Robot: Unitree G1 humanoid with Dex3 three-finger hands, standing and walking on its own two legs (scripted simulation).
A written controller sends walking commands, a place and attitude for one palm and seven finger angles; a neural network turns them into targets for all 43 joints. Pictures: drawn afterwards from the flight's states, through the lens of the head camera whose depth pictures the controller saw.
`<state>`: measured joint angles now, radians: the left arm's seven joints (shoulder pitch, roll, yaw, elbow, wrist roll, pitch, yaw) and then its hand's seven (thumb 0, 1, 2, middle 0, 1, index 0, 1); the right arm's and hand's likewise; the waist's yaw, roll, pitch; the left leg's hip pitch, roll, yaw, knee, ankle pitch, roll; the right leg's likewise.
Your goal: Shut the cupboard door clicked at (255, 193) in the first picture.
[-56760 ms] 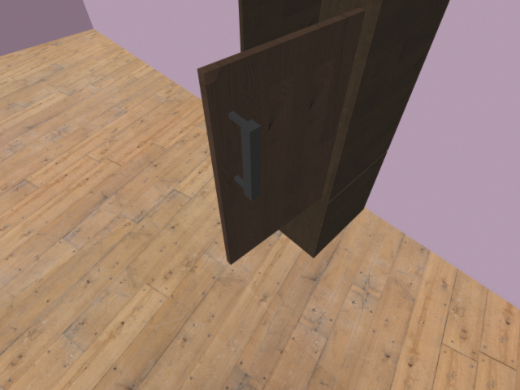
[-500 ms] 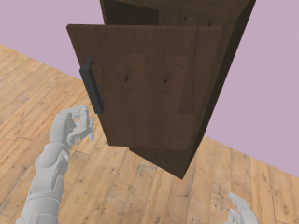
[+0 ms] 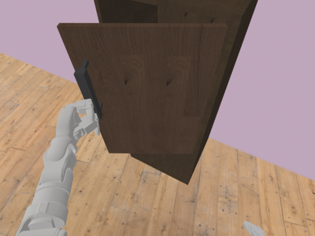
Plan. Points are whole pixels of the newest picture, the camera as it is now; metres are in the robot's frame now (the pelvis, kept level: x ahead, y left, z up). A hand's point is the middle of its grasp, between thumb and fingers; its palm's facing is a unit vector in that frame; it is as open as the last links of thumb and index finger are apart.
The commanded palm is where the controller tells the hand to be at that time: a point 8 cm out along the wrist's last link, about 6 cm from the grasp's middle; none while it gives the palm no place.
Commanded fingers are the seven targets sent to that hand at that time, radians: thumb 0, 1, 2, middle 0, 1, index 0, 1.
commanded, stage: bring the fist close to the handle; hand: left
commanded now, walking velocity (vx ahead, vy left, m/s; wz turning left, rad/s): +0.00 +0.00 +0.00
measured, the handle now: (92, 91) +0.48 +0.20 +0.10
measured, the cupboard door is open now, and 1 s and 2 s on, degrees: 27 18 10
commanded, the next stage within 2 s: push the door shut along its arc in 0.10 s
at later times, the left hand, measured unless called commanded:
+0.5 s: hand (99, 111) +0.40 +0.17 +0.10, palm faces -0.07 -1.00 -0.03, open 3.1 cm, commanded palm +0.39 +0.22 +0.10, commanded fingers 0.00 0.90 0.90 -1.30 -1.50 -1.30 -1.50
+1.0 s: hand (103, 97) +0.46 +0.16 +0.10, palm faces -0.18 -0.98 -0.01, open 3.1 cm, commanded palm +0.46 +0.20 +0.10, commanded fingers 0.00 0.90 0.90 -1.30 -1.50 -1.30 -1.50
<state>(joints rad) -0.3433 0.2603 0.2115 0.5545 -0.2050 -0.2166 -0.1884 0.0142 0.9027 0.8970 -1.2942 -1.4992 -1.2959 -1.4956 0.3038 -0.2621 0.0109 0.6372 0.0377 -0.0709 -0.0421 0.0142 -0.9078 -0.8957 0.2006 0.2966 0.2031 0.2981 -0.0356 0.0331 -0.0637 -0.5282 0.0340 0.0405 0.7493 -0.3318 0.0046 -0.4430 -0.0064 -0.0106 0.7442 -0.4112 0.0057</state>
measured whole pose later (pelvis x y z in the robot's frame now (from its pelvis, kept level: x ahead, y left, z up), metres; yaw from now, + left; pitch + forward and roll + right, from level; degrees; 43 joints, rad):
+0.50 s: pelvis -0.01 +0.00 +0.00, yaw +1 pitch +7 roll -1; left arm -0.59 0.32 0.20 0.81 -0.20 -0.24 -0.26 0.01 0.90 0.90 -1.30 -1.50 -1.30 -1.50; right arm 0.26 -0.27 0.03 0.64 0.04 -0.07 -0.06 0.01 -0.91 -0.90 0.20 0.30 0.20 0.30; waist -0.05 0.03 -0.05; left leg -0.58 0.03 0.01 0.78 -0.32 0.00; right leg -0.48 -0.01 -0.04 0.77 -0.41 0.00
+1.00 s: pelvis -0.02 +0.00 -0.02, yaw +1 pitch +14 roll -2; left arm -0.90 0.46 0.25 1.15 -0.18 -0.28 -0.39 0.01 0.90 0.90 -1.30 -1.50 -1.32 -1.50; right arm 0.36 -0.29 0.01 0.70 0.03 -0.05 -0.05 0.01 -0.91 -0.90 0.20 0.30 0.20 0.30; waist -0.13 0.03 -0.08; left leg -0.78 0.04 0.00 0.88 -0.34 0.01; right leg -0.67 0.00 -0.04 0.85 -0.42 0.00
